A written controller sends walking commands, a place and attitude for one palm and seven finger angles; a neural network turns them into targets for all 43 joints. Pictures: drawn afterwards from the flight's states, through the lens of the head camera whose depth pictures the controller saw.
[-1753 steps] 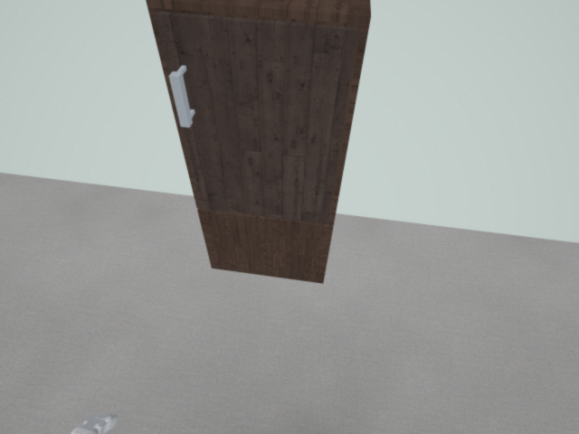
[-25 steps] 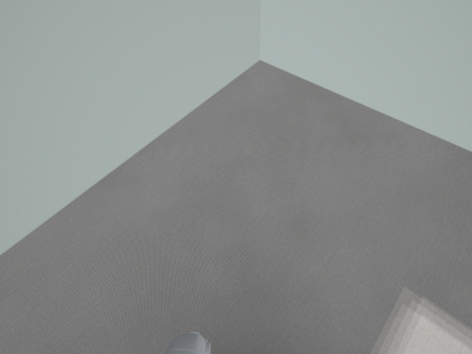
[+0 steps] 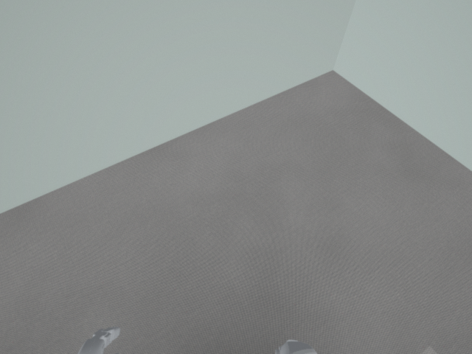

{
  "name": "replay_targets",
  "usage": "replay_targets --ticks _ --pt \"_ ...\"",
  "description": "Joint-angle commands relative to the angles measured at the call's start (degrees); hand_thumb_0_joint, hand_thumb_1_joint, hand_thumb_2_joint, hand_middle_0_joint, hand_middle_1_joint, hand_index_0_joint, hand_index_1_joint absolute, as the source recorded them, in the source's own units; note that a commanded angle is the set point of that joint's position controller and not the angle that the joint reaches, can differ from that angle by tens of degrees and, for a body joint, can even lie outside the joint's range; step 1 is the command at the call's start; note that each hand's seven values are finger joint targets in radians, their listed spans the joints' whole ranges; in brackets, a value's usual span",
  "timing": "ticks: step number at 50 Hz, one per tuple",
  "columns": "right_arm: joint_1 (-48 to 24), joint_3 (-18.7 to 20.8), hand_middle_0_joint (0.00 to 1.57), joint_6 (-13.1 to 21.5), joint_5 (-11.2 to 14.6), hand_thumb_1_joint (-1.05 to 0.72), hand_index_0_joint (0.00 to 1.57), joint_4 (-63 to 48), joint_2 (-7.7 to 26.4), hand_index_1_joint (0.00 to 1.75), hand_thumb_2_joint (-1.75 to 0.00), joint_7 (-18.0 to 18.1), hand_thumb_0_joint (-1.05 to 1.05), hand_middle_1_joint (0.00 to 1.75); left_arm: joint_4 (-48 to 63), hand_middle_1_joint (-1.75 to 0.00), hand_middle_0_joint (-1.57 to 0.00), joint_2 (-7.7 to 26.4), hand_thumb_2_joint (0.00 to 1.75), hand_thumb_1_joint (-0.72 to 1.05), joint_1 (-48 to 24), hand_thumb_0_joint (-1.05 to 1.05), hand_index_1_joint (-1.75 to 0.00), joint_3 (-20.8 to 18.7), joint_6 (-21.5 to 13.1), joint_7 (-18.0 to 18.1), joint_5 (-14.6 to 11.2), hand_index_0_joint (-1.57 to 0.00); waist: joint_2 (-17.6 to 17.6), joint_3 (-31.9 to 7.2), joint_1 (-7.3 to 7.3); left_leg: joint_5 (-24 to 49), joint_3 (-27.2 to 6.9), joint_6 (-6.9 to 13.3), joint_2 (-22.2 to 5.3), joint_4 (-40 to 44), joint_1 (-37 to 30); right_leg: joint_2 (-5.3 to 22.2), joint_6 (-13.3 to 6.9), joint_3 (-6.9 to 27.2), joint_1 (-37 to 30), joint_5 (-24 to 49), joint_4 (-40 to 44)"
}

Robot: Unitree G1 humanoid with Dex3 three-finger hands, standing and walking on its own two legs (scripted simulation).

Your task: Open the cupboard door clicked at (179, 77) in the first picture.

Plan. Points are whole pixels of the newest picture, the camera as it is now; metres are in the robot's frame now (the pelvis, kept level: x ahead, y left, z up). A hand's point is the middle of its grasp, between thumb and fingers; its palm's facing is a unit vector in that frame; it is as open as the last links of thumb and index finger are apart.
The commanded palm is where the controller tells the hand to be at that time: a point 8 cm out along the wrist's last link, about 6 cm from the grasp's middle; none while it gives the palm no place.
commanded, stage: turn to face it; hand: left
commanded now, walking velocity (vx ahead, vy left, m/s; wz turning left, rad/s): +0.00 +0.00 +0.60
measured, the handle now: out of the picture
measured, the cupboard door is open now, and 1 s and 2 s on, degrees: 39 39 39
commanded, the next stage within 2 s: none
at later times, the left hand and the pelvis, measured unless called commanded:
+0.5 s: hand out of the picture +0.00 +0.17 -0.17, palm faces +0.35 -0.90 -0.26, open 7.3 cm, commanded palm none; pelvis +0.02 -0.04 +0.00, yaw +20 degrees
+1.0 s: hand out of the picture +0.05 +0.19 -0.15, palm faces +0.55 -0.79 -0.29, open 7.4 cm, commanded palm none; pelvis +0.06 -0.06 -0.01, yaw +35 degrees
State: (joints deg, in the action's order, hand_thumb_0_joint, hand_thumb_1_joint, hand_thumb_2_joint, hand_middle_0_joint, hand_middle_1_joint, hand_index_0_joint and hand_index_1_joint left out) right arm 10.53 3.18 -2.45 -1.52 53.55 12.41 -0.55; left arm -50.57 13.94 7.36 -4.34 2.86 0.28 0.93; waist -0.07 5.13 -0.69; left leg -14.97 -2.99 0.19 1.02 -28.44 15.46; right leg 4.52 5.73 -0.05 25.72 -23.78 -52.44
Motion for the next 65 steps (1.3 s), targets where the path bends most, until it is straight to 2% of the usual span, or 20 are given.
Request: replay_targets --ticks 1,3,5,6,11,22,25,26,27,28,29,34,45,48,49,50,51,54,56,65 --pt "-0.9 3.7 0.20 1.1 0.0 -0.90 0.20 -4.4 12.6 0.30 -0.90 1.1 0.00 0.30 4.0 -0.30 -0.20 3.7 0.90 0.90 2.2 0.00 -0.30 -0.4 -2.2 0.4 -0.4 -0.20 10.8 -8.9 0.25 26.5 -13.3 8.0 -11.7 2.8 -4.3 -4.0 -0.4 -3.0 -7.1 1.4 13.9" --pt "-2.8 3.7 0.20 1.1 0.8 -0.90 0.20 -5.1 11.2 0.30 -0.90 1.0 0.00 0.30 2.6 -0.30 -0.20 5.6 0.90 0.90 7.6 0.00 -0.30 -1.0 -3.3 0.7 -0.4 -0.20 6.7 -10.6 3.24 18.3 -11.6 4.0 -8.0 -3.0 3.0 -2.0 -1.0 -1.8 -20.2 13.6 29.2" --pt "-2.8 2.9 0.20 1.1 1.3 -0.90 0.20 -7.1 5.8 0.30 -0.90 0.7 0.00 0.30 2.2 -0.30 -0.20 14.6 0.90 0.90 10.6 0.00 -0.30 -2.5 -3.7 1.7 0.7 -0.20 -19.1 -10.8 4.72 -23.2 1.4 -2.8 3.7 -29.2 20.1 24.9 -11.9 22.4 -28.2 31.3 35.2" --pt "-2.4 3.1 0.20 0.7 0.8 -0.90 0.20 -6.5 7.8 0.30 -0.90 0.5 0.00 0.30 2.2 -0.30 -0.20 12.8 0.90 0.90 9.5 0.00 -0.30 -1.7 -3.7 1.9 0.3 -0.20 -14.2 -9.4 3.77 -21.6 -2.1 -2.1 0.2 -39.0 19.0 24.6 -14.6 17.8 -22.3 30.7 33.9" --pt "-1.7 2.4 0.20 -1.0 0.7 -0.90 0.20 -2.8 5.3 0.30 -0.90 -0.8 0.00 0.30 4.0 -0.30 -0.20 5.8 0.90 0.90 3.2 0.00 -0.30 0.0 -4.0 1.9 -0.1 -0.20 -11.2 -5.4 -0.65 -8.0 2.0 -4.5 -2.5 -42.1 19.0 13.0 -9.4 -1.5 -21.2 41.2 31.0" --pt "-8.3 1.2 0.20 -0.3 1.0 -0.90 0.20 -5.0 3.6 0.30 -0.90 -1.3 0.00 0.30 1.3 -0.30 -0.20 8.9 0.90 0.90 9.3 0.00 -0.30 -1.8 -3.7 1.7 0.9 -0.20 -12.1 -6.1 2.85 -10.7 9.3 -2.8 -2.3 -14.6 10.2 17.7 -10.9 -7.4 -26.0 46.5 25.7" --pt "-2.9 1.7 0.20 0.3 0.7 -0.90 0.20 -4.2 5.5 0.30 -0.90 -1.1 0.00 0.30 1.5 -0.30 -0.20 10.2 0.90 0.90 7.5 0.00 -0.30 -2.2 -3.6 1.2 0.3 -0.20 -9.7 -8.4 -0.89 -1.6 11.2 -1.1 -0.2 -2.6 -1.9 16.6 -7.9 -11.3 -20.4 44.9 17.2" --pt "1.9 2.6 0.20 0.7 0.4 -0.90 0.20 -3.2 8.5 0.30 -0.90 -0.9 0.00 0.30 2.2 -0.30 -0.20 9.5 0.90 0.90 6.4 0.00 -0.30 -2.0 -3.6 0.9 -0.2 -0.20 -3.4 -11.6 -3.93 9.4 7.6 0.7 -3.0 2.5 -12.5 14.7 -5.3 -13.1 -13.4 37.9 7.6" --pt "6.1 4.3 0.20 1.2 -0.1 -0.90 0.20 -2.8 15.3 0.30 -0.90 -0.6 0.00 0.30 4.5 -0.30 -0.20 5.3 0.90 0.90 4.7 0.00 -0.30 -1.1 -3.3 0.3 -0.7 -0.20 15.3 -13.8 -6.08 29.5 -15.3 8.4 -19.6 5.1 -22.3 5.2 -0.9 -13.6 4.1 -2.2 -7.5" --pt "9.3 4.8 0.20 0.7 0.4 -0.90 0.20 -1.9 18.2 0.30 -0.90 0.1 0.00 0.30 6.8 -0.30 -0.20 4.4 0.90 0.90 0.8 0.00 -0.30 -0.3 -2.4 0.7 -0.4 -0.20 15.9 -14.8 -7.02 45.6 -21.9 14.6 -25.8 5.2 -21.6 2.4 -1.0 -5.6 9.3 -15.4 -15.2" --pt "7.6 4.2 0.20 0.6 0.4 -0.90 0.20 -2.2 17.1 0.30 -0.90 0.4 0.00 0.30 7.3 -0.30 -0.20 5.4 0.90 0.90 0.3 0.00 -0.30 -0.5 -1.9 1.1 0.0 -0.20 9.5 -12.6 -5.38 37.9 -16.4 15.0 -25.7 5.4 -17.5 3.9 -1.7 -1.9 8.8 -13.8 -16.5" --pt "-1.5 2.4 0.20 1.9 0.3 -0.90 0.20 -5.0 11.7 0.30 -0.90 1.5 0.00 0.30 2.4 -0.30 -0.20 5.0 0.90 0.90 3.5 0.00 -0.30 -1.2 -1.0 0.2 0.4 -0.20 6.2 -7.0 0.00 24.3 -9.1 8.6 -14.2 9.1 -7.2 2.3 -0.2 0.2 7.0 2.0 -16.2" --pt "0.7 3.4 0.20 1.2 -0.1 -0.90 0.20 -3.9 12.1 0.30 -0.90 1.2 0.00 0.30 5.0 -0.30 -0.20 3.7 0.90 0.90 -0.4 0.00 -0.30 -0.4 -1.6 0.5 -0.3 -0.20 10.3 -7.4 -0.74 22.4 -15.4 9.0 -11.7 5.8 -3.8 -3.0 -0.4 -1.4 -3.1 -0.5 7.7" --pt "-2.3 3.6 0.20 0.9 0.5 -0.90 0.20 -4.9 11.4 0.30 -0.90 1.1 0.00 0.30 3.6 -0.30 -0.20 4.5 0.90 0.90 5.9 0.00 -0.30 -0.8 -2.7 0.9 -0.5 -0.20 8.1 -9.3 2.61 19.4 -15.4 6.1 -9.1 -0.1 3.5 -3.7 -1.2 -1.8 -17.6 9.9 24.8" --pt "-2.0 3.4 0.20 1.0 1.1 -0.90 0.20 -5.2 8.8 0.30 -0.90 0.9 0.00 0.30 3.1 -0.30 -0.20 7.8 0.90 0.90 8.4 0.00 -0.30 -1.4 -3.3 1.3 -0.1 -0.20 -0.8 -10.7 3.79 7.3 -11.9 2.6 -4.6 -6.1 11.1 3.3 -2.6 4.5 -26.8 12.8 32.9" --pt "-1.1 2.9 0.20 1.2 1.4 -0.90 0.20 -6.2 4.8 0.30 -0.90 0.7 0.00 0.30 3.0 -0.30 -0.20 13.2 0.90 0.90 9.4 0.00 -0.30 -2.4 -3.6 1.8 0.8 -0.20 -18.9 -10.8 4.18 -17.3 -0.2 -2.5 4.7 -21.4 20.6 20.2 -9.2 21.3 -30.9 19.4 36.4" --pt "-1.7 3.3 0.20 0.8 0.8 -0.90 0.20 -6.0 7.7 0.30 -0.90 0.6 0.00 0.30 3.3 -0.30 -0.20 13.1 0.90 0.90 8.9 0.00 -0.30 -1.8 -3.4 1.9 0.3 -0.20 -16.6 -9.3 3.84 -22.4 -1.5 -2.2 2.2 -34.9 19.4 25.4 -14.0 21.7 -22.3 23.8 36.3" --pt "-0.2 3.4 0.20 -1.1 0.3 -0.90 0.20 -2.5 6.7 0.30 -0.90 -0.4 0.00 0.30 5.0 -0.30 -0.20 6.1 0.90 0.90 0.0 0.00 -0.30 -0.1 -3.3 2.0 -0.1 -0.20 -10.2 -2.5 -1.21 -9.6 -0.8 -3.4 -1.7 -45.7 18.6 14.8 -11.1 6.2 -14.6 23.1 35.2" --pt "0.1 2.8 0.20 -1.2 0.5 -0.90 0.20 -2.0 5.4 0.30 -0.90 -0.8 0.00 0.30 4.9 -0.30 -0.20 5.0 0.90 0.90 0.8 0.00 -0.30 0.1 -3.8 1.8 -0.2 -0.20 -10.9 -3.8 -1.37 -6.4 1.0 -4.2 -2.1 -44.2 18.5 12.7 -9.8 -0.1 -16.9 29.8 33.8" --pt "-7.2 1.6 0.20 -1.2 0.7 -0.90 0.20 -3.3 3.6 0.30 -0.90 -1.0 0.00 0.30 1.4 -0.30 -0.20 6.8 0.90 0.90 10.3 0.00 -0.30 -1.0 -4.0 1.9 0.4 -0.20 -10.1 -6.1 2.75 -10.1 6.1 -4.5 -2.8 -26.7 16.3 16.4 -11.1 -5.5 -27.0 44.1 29.9"
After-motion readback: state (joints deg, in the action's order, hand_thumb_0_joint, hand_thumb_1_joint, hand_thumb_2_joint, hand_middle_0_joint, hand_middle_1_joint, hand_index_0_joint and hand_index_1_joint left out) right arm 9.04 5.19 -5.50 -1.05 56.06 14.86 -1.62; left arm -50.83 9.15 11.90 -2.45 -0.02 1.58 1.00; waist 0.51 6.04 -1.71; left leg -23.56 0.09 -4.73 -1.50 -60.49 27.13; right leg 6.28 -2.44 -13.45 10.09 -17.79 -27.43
